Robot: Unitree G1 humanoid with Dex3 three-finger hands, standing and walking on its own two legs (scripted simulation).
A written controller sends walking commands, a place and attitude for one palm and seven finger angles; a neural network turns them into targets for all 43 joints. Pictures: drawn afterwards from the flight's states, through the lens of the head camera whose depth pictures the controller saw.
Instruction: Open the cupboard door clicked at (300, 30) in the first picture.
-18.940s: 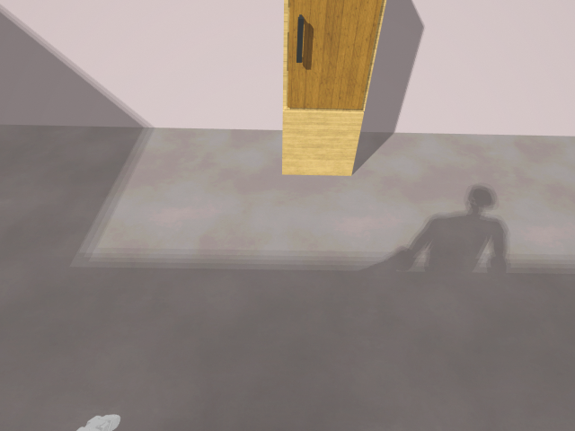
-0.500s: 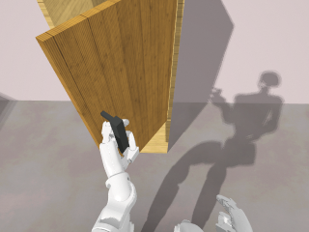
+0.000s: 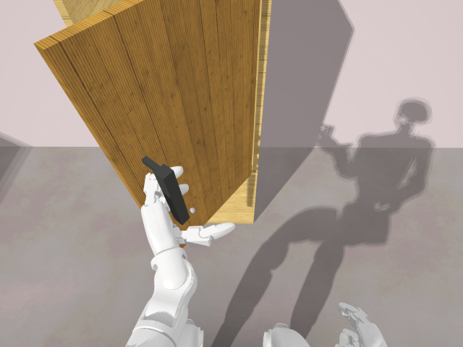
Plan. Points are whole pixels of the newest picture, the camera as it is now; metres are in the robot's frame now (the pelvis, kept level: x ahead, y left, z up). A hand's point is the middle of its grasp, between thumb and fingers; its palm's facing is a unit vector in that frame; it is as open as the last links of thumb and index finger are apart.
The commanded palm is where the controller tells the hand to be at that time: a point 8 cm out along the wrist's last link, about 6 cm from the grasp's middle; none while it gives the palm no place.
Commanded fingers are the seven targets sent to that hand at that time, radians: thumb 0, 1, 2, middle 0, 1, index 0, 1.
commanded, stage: open thumb and fingers to let go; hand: left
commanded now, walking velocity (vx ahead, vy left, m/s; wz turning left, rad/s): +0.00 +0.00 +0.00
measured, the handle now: (166, 192) +0.37 +0.13 +0.04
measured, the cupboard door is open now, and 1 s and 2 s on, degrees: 52 54 54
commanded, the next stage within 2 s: slide the hand sideways off the handle in 0.26 s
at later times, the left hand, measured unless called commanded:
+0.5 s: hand (185, 227) +0.31 +0.09 +0.03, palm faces -0.04 -0.99 -0.11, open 15.8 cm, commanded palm +0.29 +0.13 +0.03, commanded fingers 0.00 -0.50 0.30 -0.15 -0.30 -0.15 -0.30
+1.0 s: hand (165, 256) +0.26 +0.11 +0.03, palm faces -0.07 -1.00 -0.01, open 16.3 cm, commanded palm +0.24 +0.17 +0.03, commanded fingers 0.00 -0.50 0.30 -0.15 -0.30 -0.15 -0.30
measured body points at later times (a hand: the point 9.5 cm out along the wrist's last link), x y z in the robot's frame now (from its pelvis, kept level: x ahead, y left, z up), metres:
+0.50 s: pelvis -0.01 +0.04 -0.01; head +0.06 +0.04 +0.44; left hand +0.31 +0.14 +0.04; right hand +0.15 -0.19 -0.11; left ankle +0.03 +0.16 -0.66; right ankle +0.01 -0.07 -0.66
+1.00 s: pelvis -0.01 +0.05 -0.01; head +0.06 +0.05 +0.43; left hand +0.26 +0.17 +0.04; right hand +0.17 -0.16 -0.10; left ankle +0.03 +0.16 -0.66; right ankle +0.01 -0.07 -0.66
